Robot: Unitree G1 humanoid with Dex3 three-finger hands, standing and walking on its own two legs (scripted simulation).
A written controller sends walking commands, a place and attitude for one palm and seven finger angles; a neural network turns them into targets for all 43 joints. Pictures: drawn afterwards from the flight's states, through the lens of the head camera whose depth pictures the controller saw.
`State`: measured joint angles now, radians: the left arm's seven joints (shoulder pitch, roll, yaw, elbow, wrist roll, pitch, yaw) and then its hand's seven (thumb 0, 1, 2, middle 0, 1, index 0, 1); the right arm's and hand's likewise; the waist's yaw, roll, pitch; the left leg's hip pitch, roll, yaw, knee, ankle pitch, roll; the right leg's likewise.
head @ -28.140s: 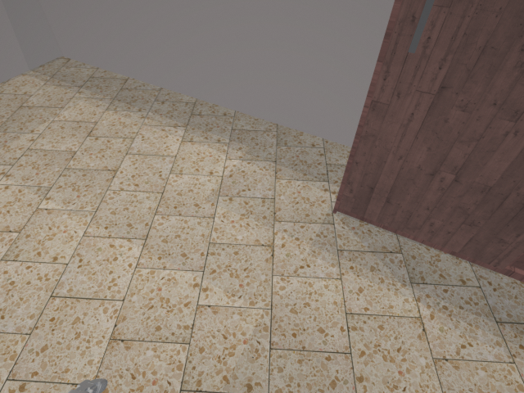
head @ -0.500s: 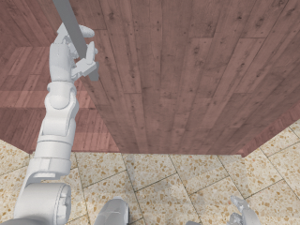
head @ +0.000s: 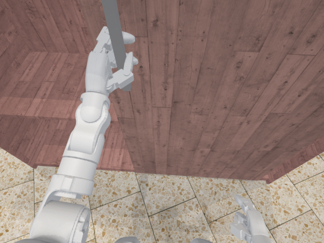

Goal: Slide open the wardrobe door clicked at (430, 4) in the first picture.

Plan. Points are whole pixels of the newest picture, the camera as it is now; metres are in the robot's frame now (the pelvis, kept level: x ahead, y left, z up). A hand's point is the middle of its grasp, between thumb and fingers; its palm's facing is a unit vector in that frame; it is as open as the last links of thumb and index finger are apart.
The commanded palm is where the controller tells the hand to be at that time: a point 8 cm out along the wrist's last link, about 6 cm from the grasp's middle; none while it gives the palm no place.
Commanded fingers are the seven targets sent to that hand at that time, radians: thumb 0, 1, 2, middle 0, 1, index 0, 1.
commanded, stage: stop walking and hold the door there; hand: left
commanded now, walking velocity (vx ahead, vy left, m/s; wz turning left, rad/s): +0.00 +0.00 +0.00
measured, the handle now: (120, 41) +0.47 +0.12 +0.22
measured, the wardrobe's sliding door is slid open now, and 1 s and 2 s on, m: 0.64 0.64 0.64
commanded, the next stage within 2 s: loosen the grip on the handle in 0.44 s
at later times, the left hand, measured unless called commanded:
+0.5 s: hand (130, 73) +0.42 +0.10 +0.18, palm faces +0.05 -0.99 -0.12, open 6.0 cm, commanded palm +0.39 +0.13 +0.17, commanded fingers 0.00 0.90 0.90 -0.45 -1.40 -0.45 -1.40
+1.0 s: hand (129, 72) +0.42 +0.10 +0.18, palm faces +0.05 -0.98 -0.17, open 13.9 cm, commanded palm +0.39 +0.15 +0.18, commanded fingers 0.00 -0.55 0.20 -0.26 -1.17 -0.26 -1.17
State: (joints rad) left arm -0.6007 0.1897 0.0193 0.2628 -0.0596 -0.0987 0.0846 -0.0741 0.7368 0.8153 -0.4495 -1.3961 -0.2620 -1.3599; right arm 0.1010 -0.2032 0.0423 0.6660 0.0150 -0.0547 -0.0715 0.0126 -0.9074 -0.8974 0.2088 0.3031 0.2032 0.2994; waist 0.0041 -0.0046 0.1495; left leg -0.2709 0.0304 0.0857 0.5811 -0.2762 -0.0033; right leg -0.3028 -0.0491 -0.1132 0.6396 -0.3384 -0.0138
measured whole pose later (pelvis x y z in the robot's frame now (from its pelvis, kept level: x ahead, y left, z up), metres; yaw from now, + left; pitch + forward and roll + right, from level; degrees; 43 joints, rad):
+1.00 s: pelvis -0.07 -0.03 +0.00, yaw -4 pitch +5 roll +1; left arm -0.88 0.39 0.22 1.01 0.01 -0.30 0.01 0.00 -0.42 0.27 -0.37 -1.28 -0.22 -1.25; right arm 0.40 -0.29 -0.02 0.76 0.03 -0.13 -0.01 0.01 -0.91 -0.90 0.21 0.30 0.20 0.30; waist -0.10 -0.02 -0.04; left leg -0.48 0.03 0.01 0.62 -0.24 0.00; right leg -0.51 0.01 0.00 0.62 -0.20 -0.02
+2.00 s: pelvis -0.01 -0.02 +0.01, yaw -6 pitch +4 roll -1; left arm -0.49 0.42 0.34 0.58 -0.12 -0.17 -0.13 -0.01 -0.55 0.20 -0.34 -1.16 -0.28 -1.16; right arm 0.37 -0.26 0.01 0.65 0.04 -0.08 -0.08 0.01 -0.91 -0.90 0.21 0.30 0.20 0.30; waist -0.02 0.02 -0.07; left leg -0.35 0.01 -0.01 0.58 -0.30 0.00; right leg -0.37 0.02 0.02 0.55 -0.25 0.00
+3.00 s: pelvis -0.01 -0.02 +0.01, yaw -4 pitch -2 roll +0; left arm 0.04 0.34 0.38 -0.11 -0.34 0.29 -0.31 -0.01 -0.55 0.20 -0.25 -1.15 -0.25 -1.15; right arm 0.23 -0.27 0.06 0.59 0.06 -0.20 -0.09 0.02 -0.91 -0.90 0.21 0.30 0.20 0.30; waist 0.08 0.05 -0.09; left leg -0.20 -0.01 -0.04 0.56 -0.32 0.00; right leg -0.22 0.01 -0.01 0.54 -0.28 -0.01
